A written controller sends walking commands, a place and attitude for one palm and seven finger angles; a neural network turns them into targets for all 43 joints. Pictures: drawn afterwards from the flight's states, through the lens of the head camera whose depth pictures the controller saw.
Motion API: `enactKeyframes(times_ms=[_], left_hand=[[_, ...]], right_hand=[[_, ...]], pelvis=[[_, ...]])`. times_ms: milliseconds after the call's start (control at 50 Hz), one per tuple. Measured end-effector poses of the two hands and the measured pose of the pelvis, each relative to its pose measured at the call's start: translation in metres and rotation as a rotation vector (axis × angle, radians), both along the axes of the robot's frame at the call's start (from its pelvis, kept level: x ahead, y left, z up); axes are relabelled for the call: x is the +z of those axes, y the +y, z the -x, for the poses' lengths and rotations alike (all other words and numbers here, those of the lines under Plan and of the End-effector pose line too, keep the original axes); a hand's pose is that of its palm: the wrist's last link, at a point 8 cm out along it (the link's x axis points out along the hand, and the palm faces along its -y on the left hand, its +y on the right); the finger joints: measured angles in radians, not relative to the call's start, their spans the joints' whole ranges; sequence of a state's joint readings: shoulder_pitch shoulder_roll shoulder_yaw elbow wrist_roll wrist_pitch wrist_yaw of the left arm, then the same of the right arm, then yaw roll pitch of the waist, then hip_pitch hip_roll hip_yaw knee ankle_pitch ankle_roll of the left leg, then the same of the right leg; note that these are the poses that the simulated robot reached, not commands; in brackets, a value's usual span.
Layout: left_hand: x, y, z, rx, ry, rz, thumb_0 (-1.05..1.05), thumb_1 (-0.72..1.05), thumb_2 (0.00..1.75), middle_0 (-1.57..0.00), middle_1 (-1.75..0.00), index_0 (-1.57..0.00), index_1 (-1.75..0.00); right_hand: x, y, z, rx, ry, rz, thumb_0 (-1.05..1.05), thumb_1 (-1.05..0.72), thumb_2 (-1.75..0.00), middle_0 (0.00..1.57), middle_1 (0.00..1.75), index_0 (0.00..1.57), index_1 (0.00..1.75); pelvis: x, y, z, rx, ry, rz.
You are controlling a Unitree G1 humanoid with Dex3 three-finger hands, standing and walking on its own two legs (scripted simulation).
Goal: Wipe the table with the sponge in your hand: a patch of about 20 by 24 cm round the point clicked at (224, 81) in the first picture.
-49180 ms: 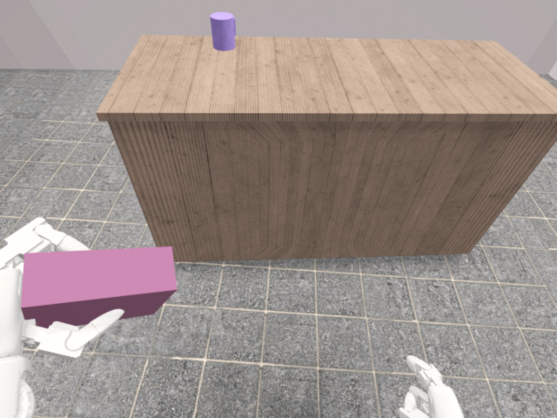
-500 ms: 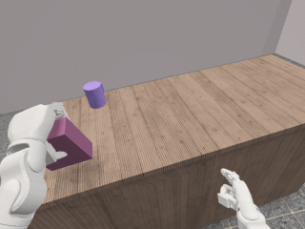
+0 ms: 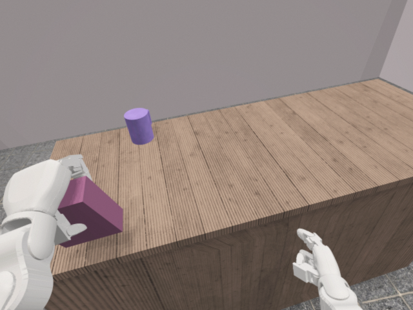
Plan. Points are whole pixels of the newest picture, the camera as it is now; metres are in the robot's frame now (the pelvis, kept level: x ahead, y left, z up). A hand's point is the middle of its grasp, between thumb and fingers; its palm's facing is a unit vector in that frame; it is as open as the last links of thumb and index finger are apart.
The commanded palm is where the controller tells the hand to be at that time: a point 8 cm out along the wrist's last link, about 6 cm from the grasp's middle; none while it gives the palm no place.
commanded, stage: bring the sponge back beside the body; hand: left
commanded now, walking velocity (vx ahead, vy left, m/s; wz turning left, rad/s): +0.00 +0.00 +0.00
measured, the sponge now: (82, 219) +0.21 +0.28 +0.11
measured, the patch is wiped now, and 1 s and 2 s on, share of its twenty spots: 0.95 0.95 0.95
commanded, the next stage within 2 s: step back with the hand held close in 0.40 s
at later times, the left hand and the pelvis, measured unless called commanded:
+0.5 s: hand (66, 202) +0.20 +0.28 +0.18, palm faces +0.26 -0.17 -0.95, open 9.4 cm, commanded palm +0.16 +0.28 +0.23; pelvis +0.00 +0.00 +0.00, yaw +0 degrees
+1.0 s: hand (66, 183) +0.20 +0.26 +0.22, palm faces +0.43 -0.76 -0.49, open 9.4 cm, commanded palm +0.14 +0.30 +0.23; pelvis -0.02 +0.01 -0.01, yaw +1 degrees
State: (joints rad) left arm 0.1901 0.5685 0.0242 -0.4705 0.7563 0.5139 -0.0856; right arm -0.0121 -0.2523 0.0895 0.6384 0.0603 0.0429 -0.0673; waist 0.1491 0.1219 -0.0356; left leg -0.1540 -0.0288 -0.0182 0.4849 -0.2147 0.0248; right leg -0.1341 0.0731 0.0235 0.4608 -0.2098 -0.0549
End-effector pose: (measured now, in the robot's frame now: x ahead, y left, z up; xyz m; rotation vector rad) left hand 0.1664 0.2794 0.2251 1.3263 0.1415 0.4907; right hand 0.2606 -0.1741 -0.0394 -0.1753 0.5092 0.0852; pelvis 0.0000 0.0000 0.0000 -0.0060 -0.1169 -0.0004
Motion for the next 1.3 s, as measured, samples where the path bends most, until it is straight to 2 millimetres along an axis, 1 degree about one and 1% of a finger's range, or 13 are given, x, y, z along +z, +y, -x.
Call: enactKeyframes(times_ms=[140, 260, 540, 580, 640, 720, 780, 860, 940, 1040, 1140, 1220, 1300], left_hand=[[-0.008, 0.002, 0.008, -0.002, 0.019, 0.011, -0.01, -0.48, 1.06, -0.79, -1.41, -0.84, -1.39], [-0.004, 0.005, 0.007, -0.002, -0.001, -0.007, -0.01, -0.48, 1.06, -0.79, -1.41, -0.84, -1.39], [-0.004, -0.001, 0.002, -0.022, 0.001, 0.003, -0.01, -0.48, 1.06, -0.79, -1.41, -0.84, -1.39], [-0.009, 0.005, -0.002, -0.132, -0.101, 0.308, -0.01, -0.48, 1.06, -0.78, -1.41, -0.84, -1.39], [-0.02, 0.008, -0.009, -0.265, -0.255, 0.582, -0.01, -0.48, 1.06, -0.79, -1.41, -0.84, -1.39], [-0.023, 0.0, -0.012, -0.412, -0.433, 0.715, -0.01, -0.48, 1.06, -0.79, -1.42, -0.84, -1.4], [-0.011, -0.004, -0.009, -0.495, -0.503, 0.701, -0.01, -0.48, 1.06, -0.79, -1.42, -0.84, -1.4], [0.011, 0.001, -0.003, -0.536, -0.525, 0.587, -0.01, -0.48, 1.06, -0.79, -1.42, -0.84, -1.4], [0.019, 0.011, 0.002, -0.513, -0.528, 0.526, -0.01, -0.48, 1.06, -0.79, -1.42, -0.84, -1.4], [0.002, 0.018, 0.015, -0.462, -0.511, 0.573, -0.01, -0.48, 1.06, -0.79, -1.42, -0.84, -1.4], [-0.014, 0.014, 0.042, -0.487, -0.526, 0.633, -0.01, -0.48, 1.06, -0.79, -1.42, -0.84, -1.4], [-0.007, 0.016, 0.069, -0.523, -0.598, 0.591, -0.01, -0.49, 1.06, -0.79, -1.42, -0.85, -1.4], [0.01, 0.028, 0.092, -0.497, -0.693, 0.5, -0.01, -0.49, 1.06, -0.8, -1.42, -0.85, -1.4]], right_hand=[[0.001, 0.006, 0.001, 0.014, -0.002, 0.011, 0.01, -0.9, -0.9, 0.2, 0.3, 0.2, 0.3], [0.001, 0.007, 0.002, 0.014, 0.0, 0.018, 0.01, -0.9, -0.9, 0.2, 0.3, 0.21, 0.3], [-0.001, -0.003, 0.008, -0.013, 0.006, 0.015, 0.01, -0.9, -0.9, 0.2, 0.3, 0.2, 0.3], [0.0, -0.005, 0.012, -0.007, -0.004, 0.028, 0.01, -0.9, -0.9, 0.2, 0.3, 0.2, 0.3], [-0.003, -0.012, 0.029, -0.006, 0.014, 0.067, 0.01, -0.9, -0.9, 0.2, 0.3, 0.2, 0.3], [-0.02, -0.033, 0.064, -0.071, 0.118, 0.148, 0.01, -0.9, -0.9, 0.2, 0.3, 0.21, 0.3], [-0.033, -0.049, 0.095, -0.136, 0.222, 0.192, 0.01, -0.9, -0.9, 0.2, 0.3, 0.21, 0.3], [-0.048, -0.062, 0.132, -0.205, 0.338, 0.204, 0.01, -0.9, -0.9, 0.2, 0.3, 0.21, 0.3], [-0.058, -0.064, 0.156, -0.246, 0.39, 0.179, 0.01, -0.9, -0.9, 0.2, 0.3, 0.2, 0.3], [-0.059, -0.059, 0.163, -0.273, 0.335, 0.139, 0.01, -0.9, -0.9, 0.2, 0.3, 0.2, 0.3], [-0.049, -0.051, 0.161, -0.25, 0.239, 0.152, 0.01, -0.9, -0.9, 0.2, 0.3, 0.2, 0.3], [-0.041, -0.043, 0.162, -0.209, 0.18, 0.183, 0.01, -0.9, -0.9, 0.2, 0.3, 0.21, 0.3], [-0.038, -0.036, 0.166, -0.172, 0.134, 0.176, 0.01, -0.9, -0.9, 0.2, 0.3, 0.21, 0.3]], pelvis=[[0.0, 0.003, 0.001, 0.003, -0.007, 0.001], [0.0, 0.004, 0.003, 0.004, -0.013, 0.003], [0.001, 0.002, 0.002, 0.0, -0.006, 0.0], [0.0, 0.0, 0.003, 0.017, 0.023, 0.008], [-0.004, -0.004, 0.003, 0.028, 0.073, 0.02], [-0.011, -0.001, 0.001, 0.039, 0.115, 0.038], [-0.012, 0.004, 0.001, 0.032, 0.131, 0.022], [-0.01, 0.009, 0.003, 0.029, 0.145, 0.018], [-0.008, 0.012, 0.009, 0.028, 0.149, 0.027], [-0.013, 0.014, 0.025, 0.02, 0.149, 0.026], [-0.019, 0.017, 0.045, 0.02, 0.139, 0.026], [-0.023, 0.02, 0.061, 0.025, 0.128, 0.029], [-0.024, 0.02, 0.073, 0.04, 0.114, 0.048]])
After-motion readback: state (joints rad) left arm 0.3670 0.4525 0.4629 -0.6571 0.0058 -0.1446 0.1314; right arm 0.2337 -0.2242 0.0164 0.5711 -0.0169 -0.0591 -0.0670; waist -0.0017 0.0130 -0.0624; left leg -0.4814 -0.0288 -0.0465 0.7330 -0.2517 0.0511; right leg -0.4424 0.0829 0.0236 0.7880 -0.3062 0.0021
